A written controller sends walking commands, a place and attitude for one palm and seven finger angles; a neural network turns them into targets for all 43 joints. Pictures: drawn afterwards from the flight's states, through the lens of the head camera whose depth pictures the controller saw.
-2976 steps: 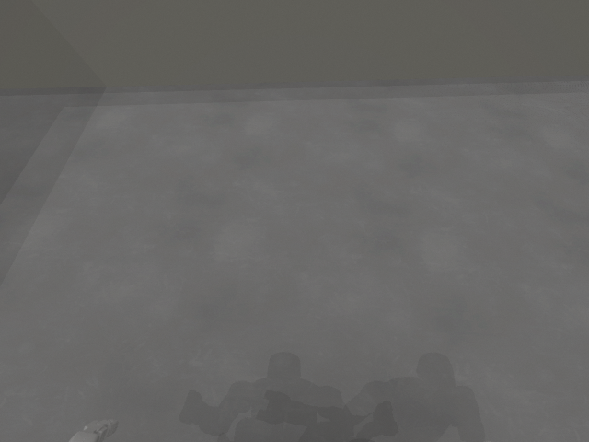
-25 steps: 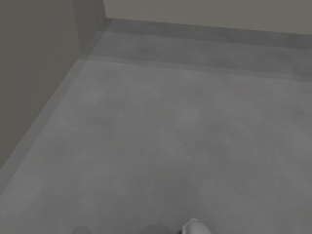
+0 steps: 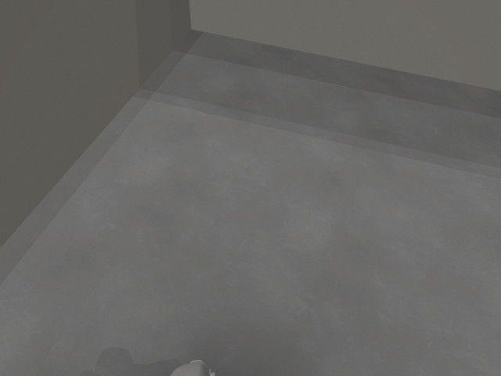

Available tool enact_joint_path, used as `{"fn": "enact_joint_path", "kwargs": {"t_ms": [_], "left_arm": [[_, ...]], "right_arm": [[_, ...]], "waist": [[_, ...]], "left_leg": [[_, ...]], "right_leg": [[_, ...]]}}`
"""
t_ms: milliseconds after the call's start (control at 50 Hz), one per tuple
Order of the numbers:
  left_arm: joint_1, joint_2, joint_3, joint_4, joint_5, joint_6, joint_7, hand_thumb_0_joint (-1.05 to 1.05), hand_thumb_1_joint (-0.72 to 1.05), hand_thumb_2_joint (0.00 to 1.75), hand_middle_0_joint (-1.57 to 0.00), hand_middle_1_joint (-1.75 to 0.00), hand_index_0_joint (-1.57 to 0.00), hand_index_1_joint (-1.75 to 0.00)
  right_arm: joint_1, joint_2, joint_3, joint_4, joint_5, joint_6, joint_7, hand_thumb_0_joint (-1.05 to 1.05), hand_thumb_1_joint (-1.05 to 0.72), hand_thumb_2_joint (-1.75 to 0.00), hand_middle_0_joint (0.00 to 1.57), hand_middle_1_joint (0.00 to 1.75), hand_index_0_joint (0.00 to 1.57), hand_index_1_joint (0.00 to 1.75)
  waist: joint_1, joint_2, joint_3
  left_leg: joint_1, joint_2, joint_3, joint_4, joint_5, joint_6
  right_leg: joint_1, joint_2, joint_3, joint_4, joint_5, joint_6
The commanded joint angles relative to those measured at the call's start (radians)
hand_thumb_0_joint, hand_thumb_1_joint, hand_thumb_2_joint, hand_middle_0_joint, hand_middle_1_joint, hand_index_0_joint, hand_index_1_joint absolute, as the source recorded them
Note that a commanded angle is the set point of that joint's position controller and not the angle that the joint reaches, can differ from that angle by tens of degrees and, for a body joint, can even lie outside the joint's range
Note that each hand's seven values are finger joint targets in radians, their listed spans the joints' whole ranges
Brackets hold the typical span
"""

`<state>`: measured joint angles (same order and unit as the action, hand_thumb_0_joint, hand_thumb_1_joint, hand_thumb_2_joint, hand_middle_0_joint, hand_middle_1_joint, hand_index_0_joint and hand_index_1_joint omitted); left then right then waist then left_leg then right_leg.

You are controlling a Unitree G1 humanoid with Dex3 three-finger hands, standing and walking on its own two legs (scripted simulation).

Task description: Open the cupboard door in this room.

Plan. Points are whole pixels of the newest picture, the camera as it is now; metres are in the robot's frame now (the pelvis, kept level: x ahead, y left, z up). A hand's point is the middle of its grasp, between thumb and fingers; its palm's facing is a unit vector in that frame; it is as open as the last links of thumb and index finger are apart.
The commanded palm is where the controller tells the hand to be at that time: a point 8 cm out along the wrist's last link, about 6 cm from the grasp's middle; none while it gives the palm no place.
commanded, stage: turn to face it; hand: left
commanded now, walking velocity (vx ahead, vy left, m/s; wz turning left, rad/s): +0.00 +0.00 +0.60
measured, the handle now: out of the picture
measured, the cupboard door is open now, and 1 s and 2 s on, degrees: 47 47 47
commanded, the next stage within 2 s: none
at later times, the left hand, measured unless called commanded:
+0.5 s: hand out of the picture +0.10 +0.16 -0.13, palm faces +0.27 -0.92 -0.29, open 7.4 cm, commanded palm none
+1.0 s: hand out of the picture +0.04 +0.17 -0.14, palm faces +0.57 -0.77 -0.28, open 7.4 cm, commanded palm none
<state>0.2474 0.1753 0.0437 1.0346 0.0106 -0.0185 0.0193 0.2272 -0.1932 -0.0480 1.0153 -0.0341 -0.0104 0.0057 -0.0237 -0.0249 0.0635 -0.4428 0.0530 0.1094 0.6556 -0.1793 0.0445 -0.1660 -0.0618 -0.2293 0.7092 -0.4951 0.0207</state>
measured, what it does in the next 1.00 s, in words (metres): walks ahead, turning left: right foot, then left foot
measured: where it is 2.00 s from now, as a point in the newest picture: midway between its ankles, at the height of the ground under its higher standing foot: outside the picture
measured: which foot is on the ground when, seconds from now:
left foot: down 0.00-0.40, up 0.42-0.72, down 0.74-1.00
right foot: up 0.00-0.38, down 0.40-0.74, up 0.76-1.00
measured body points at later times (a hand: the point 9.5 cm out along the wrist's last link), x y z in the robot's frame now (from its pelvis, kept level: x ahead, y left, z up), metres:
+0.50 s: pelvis +0.06 -0.06 +0.02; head +0.11 -0.07 +0.46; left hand +0.09 +0.21 -0.11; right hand +0.21 -0.30 -0.14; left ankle +0.04 +0.06 -0.65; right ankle +0.08 -0.18 -0.72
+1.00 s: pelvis +0.09 -0.06 +0.01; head +0.14 -0.03 +0.46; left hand +0.01 +0.21 -0.12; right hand +0.32 -0.22 -0.12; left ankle +0.03 +0.05 -0.72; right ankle +0.18 -0.18 -0.68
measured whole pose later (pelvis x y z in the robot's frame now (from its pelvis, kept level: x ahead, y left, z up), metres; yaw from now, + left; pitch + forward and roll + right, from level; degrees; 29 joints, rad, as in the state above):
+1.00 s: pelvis +0.09 -0.06 +0.01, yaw +35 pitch +1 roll -1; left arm 0.16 0.26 0.06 0.87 0.02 0.05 0.01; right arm 0.14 -0.23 -0.05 0.90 -0.03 0.04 0.01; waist 0.00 0.00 0.11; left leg -0.31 0.01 -0.05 0.58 -0.29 -0.01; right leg -0.43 -0.07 -0.03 0.84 -0.42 0.08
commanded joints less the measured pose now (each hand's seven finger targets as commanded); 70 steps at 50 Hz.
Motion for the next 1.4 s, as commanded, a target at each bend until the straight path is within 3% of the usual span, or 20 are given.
{"fn": "enact_joint_path", "kwargs": {"t_ms": [0, 80, 320, 340, 380, 480, 600, 680, 720, 740, 820, 980, 1000, 1040, 1160, 1260, 1320, 1340, 1360, 1380], "left_arm": [[-0.048, 0.095, 0.032, -0.130, 0.004, 0.012, 0.009, 0.00, 0.90, 0.90, -0.20, -0.30, -0.20, -0.30], [-0.034, 0.091, 0.041, -0.117, 0.009, 0.024, -0.009, 0.00, 0.90, 0.90, -0.20, -0.30, -0.20, -0.30], [0.007, 0.120, 0.044, -0.190, 0.004, 0.027, 0.002, 0.00, 0.90, 0.90, -0.20, -0.30, -0.20, -0.30], [0.049, 0.160, 0.053, -0.188, 0.007, 0.020, 0.008, 0.00, 0.90, 0.90, -0.20, -0.30, -0.20, -0.30], [0.030, 0.297, 0.067, -0.215, 0.026, 0.012, 0.015, 0.00, 0.90, 0.90, -0.20, -0.30, -0.20, -0.30], [-0.066, 0.196, 0.039, -0.232, 0.019, 0.000, 0.017, 0.00, 0.90, 0.90, -0.20, -0.30, -0.20, -0.30], [0.054, 0.263, 0.057, -0.191, 0.021, 0.005, 0.012, 0.00, 0.90, 0.90, -0.20, -0.30, -0.20, -0.30], [0.022, 0.270, 0.062, -0.199, 0.005, 0.008, 0.003, 0.00, 0.90, 0.90, -0.20, -0.30, -0.20, -0.30], [-0.039, 0.160, 0.029, -0.277, -0.003, 0.016, -0.006, 0.00, 0.90, 0.90, -0.20, -0.30, -0.20, -0.30], [-0.105, 0.185, 0.033, -0.286, 0.007, 0.033, 0.007, 0.00, 0.90, 0.90, -0.20, -0.30, -0.20, -0.30], [-0.077, 0.160, 0.041, -0.225, 0.007, 0.047, -0.009, 0.00, 0.90, 0.90, -0.20, -0.30, -0.20, -0.30], [0.022, 0.146, 0.042, -0.217, 0.004, 0.033, -0.011, 0.00, 0.90, 0.90, -0.20, -0.30, -0.20, -0.30], [0.067, 0.170, 0.050, -0.209, 0.006, 0.023, -0.006, 0.00, 0.90, 0.90, -0.20, -0.30, -0.20, -0.30], [0.092, 0.319, 0.072, -0.221, 0.026, 0.008, 0.007, 0.00, 0.90, 0.90, -0.20, -0.30, -0.20, -0.30], [-0.065, 0.205, 0.041, -0.257, 0.021, 0.007, 0.016, 0.00, 0.90, 0.90, -0.20, -0.30, -0.20, -0.30], [0.027, 0.252, 0.061, -0.214, 0.025, 0.009, 0.012, 0.00, 0.90, 0.90, -0.20, -0.30, -0.20, -0.30], [0.017, 0.258, 0.070, -0.214, 0.007, 0.014, 0.002, 0.00, 0.90, 0.90, -0.20, -0.30, -0.20, -0.30], [0.008, 0.221, 0.065, -0.237, 0.000, 0.021, -0.004, 0.00, 0.90, 0.90, -0.20, -0.30, -0.20, -0.30], [-0.048, 0.143, 0.036, -0.285, -0.003, 0.023, -0.010, 0.00, 0.90, 0.90, -0.20, -0.30, -0.20, -0.30], [-0.137, 0.157, 0.032, -0.303, 0.010, 0.038, -0.001, 0.00, 0.90, 0.90, -0.20, -0.30, -0.20, -0.30]], "right_arm": [[0.167, -0.245, -0.049, -0.046, 0.004, 0.009, -0.028, 0.00, -0.90, -0.90, 0.20, 0.30, 0.20, 0.30], [0.023, -0.184, -0.034, -0.106, 0.006, -0.004, -0.031, 0.00, -0.90, -0.90, 0.20, 0.30, 0.20, 0.30], [-0.065, -0.223, -0.079, -0.178, 0.010, 0.037, -0.009, 0.00, -0.90, -0.90, 0.20, 0.30, 0.20, 0.30], [-0.079, -0.195, -0.076, -0.193, 0.017, 0.039, -0.005, 0.00, -0.90, -0.90, 0.20, 0.30, 0.20, 0.30], [-0.110, -0.129, -0.066, -0.234, 0.018, 0.036, 0.009, 0.00, -0.90, -0.90, 0.20, 0.30, 0.20, 0.30], [-0.103, -0.109, -0.047, -0.188, 0.019, 0.057, 0.025, 0.00, -0.90, -0.90, 0.20, 0.30, 0.20, 0.30], [-0.194, -0.092, -0.025, -0.212, 0.024, 0.052, 0.033, 0.00, -0.90, -0.90, 0.20, 0.30, 0.20, 0.30], [-0.053, -0.161, -0.039, -0.184, 0.016, 0.039, 0.026, 0.00, -0.90, -0.90, 0.20, 0.30, 0.20, 0.30], [0.095, -0.356, -0.088, -0.161, 0.013, 0.032, 0.012, 0.00, -0.90, -0.90, 0.20, 0.30, 0.20, 0.30], [0.122, -0.341, -0.083, -0.136, 0.017, 0.033, 0.002, 0.00, -0.90, -0.90, 0.20, 0.30, 0.20, 0.30], [-0.073, -0.258, -0.059, -0.186, 0.009, 0.028, -0.018, 0.00, -0.90, -0.90, 0.20, 0.30, 0.20, 0.30], [-0.137, -0.255, -0.073, -0.210, 0.010, 0.043, -0.008, 0.00, -0.90, -0.90, 0.20, 0.30, 0.20, 0.30], [-0.147, -0.233, -0.071, -0.217, 0.016, 0.044, -0.005, 0.00, -0.90, -0.90, 0.20, 0.30, 0.20, 0.30], [-0.136, -0.132, -0.057, -0.252, 0.025, 0.039, 0.006, 0.00, -0.90, -0.90, 0.20, 0.30, 0.20, 0.30], [-0.115, -0.109, -0.047, -0.190, 0.023, 0.067, 0.029, 0.00, -0.90, -0.90, 0.20, 0.30, 0.20, 0.30], [-0.158, -0.077, -0.028, -0.203, 0.026, 0.049, 0.034, 0.00, -0.90, -0.90, 0.20, 0.30, 0.20, 0.30], [-0.061, -0.129, -0.038, -0.182, 0.021, 0.036, 0.030, 0.00, -0.90, -0.90, 0.20, 0.30, 0.20, 0.30], [0.009, -0.214, -0.061, -0.172, 0.013, 0.029, 0.026, 0.00, -0.90, -0.90, 0.20, 0.30, 0.20, 0.30], [0.076, -0.317, -0.089, -0.168, 0.010, 0.030, 0.018, 0.00, -0.90, -0.90, 0.20, 0.30, 0.20, 0.30], [0.136, -0.320, -0.088, -0.134, 0.012, 0.030, 0.002, 0.00, -0.90, -0.90, 0.20, 0.30, 0.20, 0.30]], "waist": [[-0.048, 0.259, -0.187], [0.014, 0.137, -0.131], [0.040, 0.171, -0.150], [0.062, 0.087, -0.154], [0.076, -0.262, -0.102], [0.011, -0.190, -0.075], [0.073, -0.196, -0.089], [-0.016, -0.108, -0.176], [-0.093, 0.347, -0.258], [-0.101, 0.202, -0.248], [-0.002, 0.193, -0.101], [0.052, 0.193, -0.106], [0.078, 0.134, -0.118], [0.102, -0.317, -0.119], [0.016, -0.189, -0.080], [0.070, -0.179, -0.112], [0.012, -0.118, -0.157], [-0.030, 0.066, -0.210], [-0.072, 0.349, -0.207], [-0.102, 0.236, -0.200]], "left_leg": [[0.306, 0.355, -0.589, -0.330, 0.234, 0.186], [0.177, 0.218, -0.373, -0.344, 0.142, 0.111], [0.069, 0.107, -0.426, -0.243, 0.068, 0.070], [-0.029, 0.056, -0.392, -0.172, -0.018, 0.026], [-0.218, -0.114, -0.122, 0.309, -0.420, -0.084], [-0.157, -0.017, -0.093, 0.448, -0.266, -0.114], [-0.032, -0.051, 0.009, 0.114, -0.266, -0.098], [0.286, -0.052, 0.011, -0.193, 0.006, -0.057], [0.567, 0.398, -0.541, -0.232, 0.742, 0.210], [0.517, 0.393, -0.494, -0.223, 0.613, 0.228], [0.278, 0.203, -0.322, -0.271, 0.325, 0.119], [0.092, 0.126, -0.366, -0.205, 0.144, 0.075], [0.021, 0.080, -0.343, -0.134, 0.078, 0.037], [-0.195, -0.132, -0.121, 0.339, -0.459, -0.083], [-0.084, -0.017, -0.089, 0.460, -0.271, -0.110], [0.006, -0.044, 0.002, 0.095, -0.282, -0.100], [0.232, -0.052, 0.010, -0.186, -0.050, -0.074], [0.415, 0.092, -0.176, -0.234, 0.183, -0.009], [0.517, 0.357, -0.512, -0.259, 0.580, 0.145], [0.485, 0.390, -0.529, -0.260, 0.600, 0.204]], "right_leg": [[-0.399, -0.003, 0.222, 0.570, -0.109, 0.028], [-0.367, -0.028, 0.238, 0.458, 0.080, 0.043], [-0.038, 0.060, 0.179, -0.161, 0.201, 0.038], [0.083, -0.003, 0.235, -0.309, 0.224, 0.019], [0.060, -0.443, 0.610, -0.482, 0.272, -0.168], [0.057, -0.260, 0.226, -0.309, 0.795, -0.124], [0.154, -0.286, 0.162, -0.230, 0.952, -0.111], [0.022, -0.269, 0.070, 0.013, 0.857, -0.031], [-0.440, -0.061, 0.083, 0.423, -0.188, 0.077], [-0.461, -0.072, 0.201, 0.472, -0.177, 0.062], [-0.401, -0.051, 0.222, 0.420, 0.033, 0.068], [-0.061, 0.050, 0.151, -0.080, 0.186, 0.052], [0.054, 0.021, 0.169, -0.217, 0.265, 0.047], [0.127, -0.430, 0.619, -0.445, 0.366, -0.132], [-0.003, -0.270, 0.203, -0.345, 0.620, -0.117], [0.122, -0.305, 0.145, -0.245, 0.777, -0.117], [0.028, -0.284, 0.069, -0.077, 0.722, -0.039], [-0.162, -0.217, 0.022, 0.096, 0.483, 0.022], [-0.433, -0.082, 0.041, 0.313, -0.160, 0.086], [-0.479, -0.076, 0.170, 0.427, -0.175, 0.069]]}}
